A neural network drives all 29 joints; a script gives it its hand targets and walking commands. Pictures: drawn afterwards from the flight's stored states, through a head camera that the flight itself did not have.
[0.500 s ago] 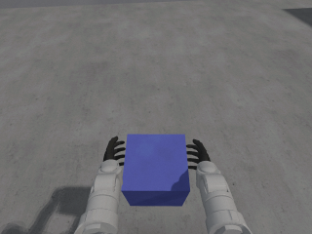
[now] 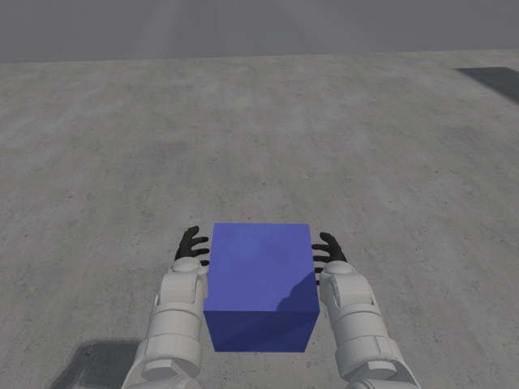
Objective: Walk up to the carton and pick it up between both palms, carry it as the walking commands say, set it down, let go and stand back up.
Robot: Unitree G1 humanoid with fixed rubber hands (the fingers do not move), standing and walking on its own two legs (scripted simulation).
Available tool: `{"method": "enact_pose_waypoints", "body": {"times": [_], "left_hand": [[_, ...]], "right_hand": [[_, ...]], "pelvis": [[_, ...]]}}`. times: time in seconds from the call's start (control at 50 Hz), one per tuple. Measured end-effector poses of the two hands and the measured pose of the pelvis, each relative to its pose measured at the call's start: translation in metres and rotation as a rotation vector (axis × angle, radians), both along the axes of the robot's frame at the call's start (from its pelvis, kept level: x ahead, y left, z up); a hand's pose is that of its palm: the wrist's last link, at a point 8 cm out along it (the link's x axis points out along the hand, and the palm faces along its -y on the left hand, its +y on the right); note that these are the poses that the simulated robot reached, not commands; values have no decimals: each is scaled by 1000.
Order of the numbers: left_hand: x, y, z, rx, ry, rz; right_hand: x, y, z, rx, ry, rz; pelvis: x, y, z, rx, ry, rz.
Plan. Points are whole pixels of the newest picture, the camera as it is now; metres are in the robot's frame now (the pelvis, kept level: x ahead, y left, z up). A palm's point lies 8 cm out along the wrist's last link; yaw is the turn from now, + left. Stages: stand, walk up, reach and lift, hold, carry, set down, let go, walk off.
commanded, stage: reach and lift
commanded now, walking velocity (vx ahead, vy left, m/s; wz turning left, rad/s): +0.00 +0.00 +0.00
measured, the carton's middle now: (260, 289) +0.34 -0.01 -0.03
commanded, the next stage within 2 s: hold in 1.16 s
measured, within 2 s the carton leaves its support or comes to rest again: neither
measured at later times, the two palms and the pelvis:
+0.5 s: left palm (183, 263) +0.32 +0.12 +0.08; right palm (339, 271) +0.30 -0.13 +0.06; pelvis -0.02 +0.00 +0.00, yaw -1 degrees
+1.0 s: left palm (176, 270) +0.31 +0.13 +0.07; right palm (335, 271) +0.31 -0.13 +0.06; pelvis +0.01 -0.01 +0.00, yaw +0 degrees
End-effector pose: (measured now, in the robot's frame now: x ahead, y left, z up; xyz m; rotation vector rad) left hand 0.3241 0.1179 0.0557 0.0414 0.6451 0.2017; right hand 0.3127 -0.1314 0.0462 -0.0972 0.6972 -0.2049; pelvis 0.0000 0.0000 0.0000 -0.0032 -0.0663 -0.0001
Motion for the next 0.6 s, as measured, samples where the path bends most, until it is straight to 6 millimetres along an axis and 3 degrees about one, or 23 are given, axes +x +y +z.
{"method": "enact_pose_waypoints", "body": {"times": [0.16,0.34,0.6], "left_hand": [[-6,2,22,17,-4,-2],[-17,14,16,11,36,-15],[-1,-4,20,36,37,-28]], "right_hand": [[-6,4,19,-1,-1,-4],[-13,8,18,36,34,80],[-7,-1,15,-12,41,-13]], "pelvis": [[0,3,3,0,-39,-14],[-7,5,2,1,-80,-10],[-11,-2,0,9,-54,-22]]}}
